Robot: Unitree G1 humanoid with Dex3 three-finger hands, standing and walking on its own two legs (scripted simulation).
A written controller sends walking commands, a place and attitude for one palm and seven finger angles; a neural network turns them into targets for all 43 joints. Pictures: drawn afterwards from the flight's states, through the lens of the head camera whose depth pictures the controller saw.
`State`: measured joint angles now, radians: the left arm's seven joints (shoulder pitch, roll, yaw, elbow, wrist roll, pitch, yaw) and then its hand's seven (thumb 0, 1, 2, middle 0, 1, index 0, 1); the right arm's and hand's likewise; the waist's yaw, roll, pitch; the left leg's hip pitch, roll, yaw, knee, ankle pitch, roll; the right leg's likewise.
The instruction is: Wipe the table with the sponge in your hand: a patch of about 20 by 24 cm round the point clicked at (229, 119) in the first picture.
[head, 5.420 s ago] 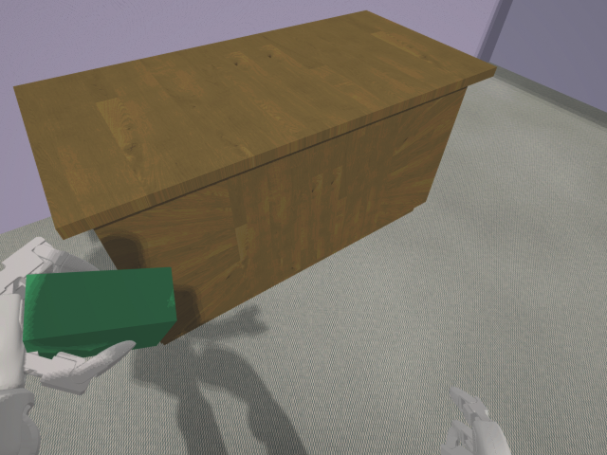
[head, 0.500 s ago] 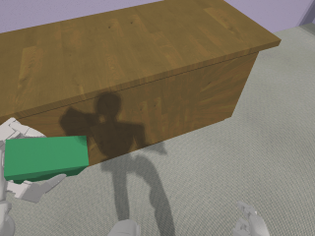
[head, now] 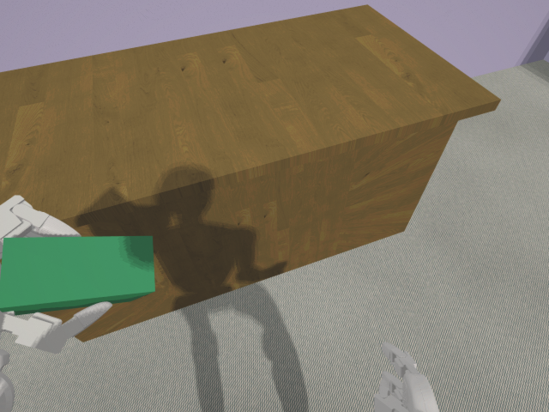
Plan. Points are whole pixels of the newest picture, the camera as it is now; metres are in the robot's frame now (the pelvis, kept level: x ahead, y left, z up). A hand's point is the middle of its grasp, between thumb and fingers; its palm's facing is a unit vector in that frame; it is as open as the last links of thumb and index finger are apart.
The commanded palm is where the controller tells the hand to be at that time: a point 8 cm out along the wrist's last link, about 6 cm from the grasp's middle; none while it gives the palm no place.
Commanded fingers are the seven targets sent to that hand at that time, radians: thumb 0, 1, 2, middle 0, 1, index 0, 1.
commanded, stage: take the last steps up to it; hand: left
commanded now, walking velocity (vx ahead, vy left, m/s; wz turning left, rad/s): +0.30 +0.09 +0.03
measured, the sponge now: (100, 274) +0.22 +0.20 +0.17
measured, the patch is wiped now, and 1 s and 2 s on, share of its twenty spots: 0.00 0.00 0.00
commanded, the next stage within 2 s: come to a stop and stand still in 1.08 s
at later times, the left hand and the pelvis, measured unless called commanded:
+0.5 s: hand (82, 188) +0.33 +0.26 +0.18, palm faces +0.41 -0.80 -0.43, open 10.0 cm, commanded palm +0.26 +0.29 +0.19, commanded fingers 0.00 0.10 1.30 -1.20 -1.60 -1.20 -1.60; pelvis +0.10 +0.01 +0.00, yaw +0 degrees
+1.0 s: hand (130, 163) +0.37 +0.21 +0.18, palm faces +0.36 -0.80 -0.47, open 10.0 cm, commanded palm +0.31 +0.27 +0.19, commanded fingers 0.00 0.10 1.30 -1.20 -1.60 -1.20 -1.60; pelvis +0.16 -0.02 +0.02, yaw +2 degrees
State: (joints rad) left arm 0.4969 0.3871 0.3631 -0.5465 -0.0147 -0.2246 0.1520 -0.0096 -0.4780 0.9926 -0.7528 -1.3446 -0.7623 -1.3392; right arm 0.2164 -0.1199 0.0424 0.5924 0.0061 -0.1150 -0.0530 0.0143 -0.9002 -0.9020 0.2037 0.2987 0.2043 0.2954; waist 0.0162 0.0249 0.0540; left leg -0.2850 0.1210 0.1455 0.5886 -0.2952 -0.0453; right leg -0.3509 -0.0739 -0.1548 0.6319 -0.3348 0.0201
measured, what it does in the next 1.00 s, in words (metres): walks ahead: left foot, then right foot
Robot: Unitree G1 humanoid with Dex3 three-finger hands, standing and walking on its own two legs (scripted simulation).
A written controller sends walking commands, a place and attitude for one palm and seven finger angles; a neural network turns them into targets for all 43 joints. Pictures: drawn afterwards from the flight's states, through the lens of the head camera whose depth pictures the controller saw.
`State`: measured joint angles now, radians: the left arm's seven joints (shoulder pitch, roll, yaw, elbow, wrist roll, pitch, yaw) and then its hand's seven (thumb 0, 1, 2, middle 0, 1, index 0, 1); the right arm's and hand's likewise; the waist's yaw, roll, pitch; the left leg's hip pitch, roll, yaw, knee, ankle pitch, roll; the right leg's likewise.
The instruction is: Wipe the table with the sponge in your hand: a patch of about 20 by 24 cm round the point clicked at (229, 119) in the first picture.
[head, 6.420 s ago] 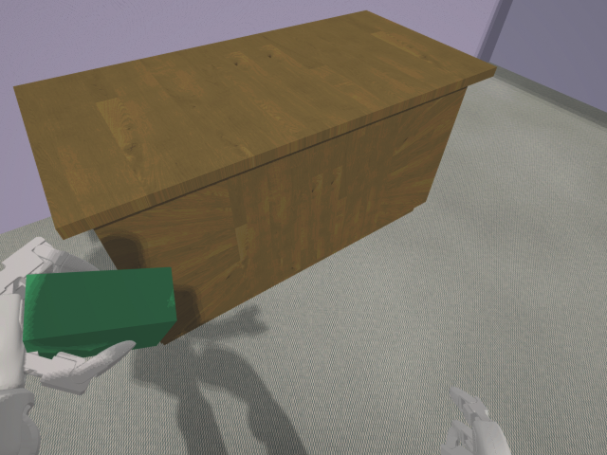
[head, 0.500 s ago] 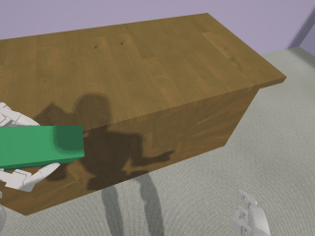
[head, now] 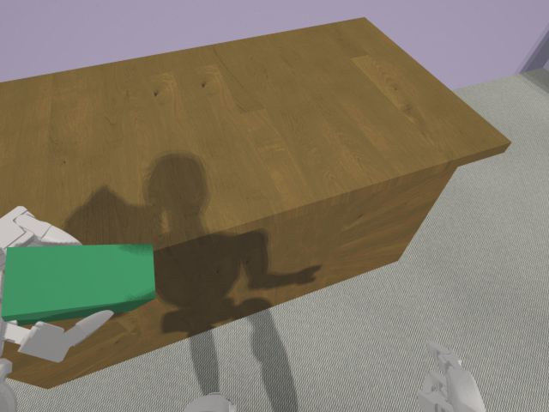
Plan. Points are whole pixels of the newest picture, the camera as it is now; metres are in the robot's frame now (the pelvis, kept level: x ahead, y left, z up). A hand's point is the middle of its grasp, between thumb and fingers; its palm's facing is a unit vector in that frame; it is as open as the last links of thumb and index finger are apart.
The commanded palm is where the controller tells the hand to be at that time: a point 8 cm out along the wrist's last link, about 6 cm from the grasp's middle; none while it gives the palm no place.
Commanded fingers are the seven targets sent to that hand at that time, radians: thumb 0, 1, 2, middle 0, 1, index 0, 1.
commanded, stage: take the last steps up to it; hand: left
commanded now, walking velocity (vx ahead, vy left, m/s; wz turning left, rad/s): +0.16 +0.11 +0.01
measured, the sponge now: (102, 283) +0.23 +0.19 +0.14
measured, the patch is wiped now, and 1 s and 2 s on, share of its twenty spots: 0.00 0.00 0.00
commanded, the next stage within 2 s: come to a stop and stand still in 0.08 s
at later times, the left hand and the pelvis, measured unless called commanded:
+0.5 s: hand (48, 278) +0.22 +0.24 +0.16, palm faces +0.40 -0.81 -0.43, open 10.0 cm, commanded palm +0.17 +0.28 +0.17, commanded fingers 0.00 0.10 1.30 -1.20 -1.60 -1.20 -1.60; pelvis +0.01 +0.00 -0.01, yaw -1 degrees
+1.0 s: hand (49, 327) +0.18 +0.22 +0.15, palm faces +0.39 -0.84 -0.38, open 9.9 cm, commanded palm +0.13 +0.26 +0.17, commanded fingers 0.00 0.10 1.30 -1.20 -1.60 -1.20 -1.60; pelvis -0.04 -0.01 -0.01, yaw -2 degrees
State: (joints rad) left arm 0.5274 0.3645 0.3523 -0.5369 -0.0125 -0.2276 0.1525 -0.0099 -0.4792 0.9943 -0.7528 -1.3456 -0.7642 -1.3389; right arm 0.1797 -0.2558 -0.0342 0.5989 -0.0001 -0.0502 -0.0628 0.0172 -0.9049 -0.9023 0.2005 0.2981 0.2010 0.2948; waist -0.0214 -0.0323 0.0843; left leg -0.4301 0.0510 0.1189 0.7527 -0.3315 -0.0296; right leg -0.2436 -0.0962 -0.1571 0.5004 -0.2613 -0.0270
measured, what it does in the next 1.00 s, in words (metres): steps on the spot: left foot, then right foot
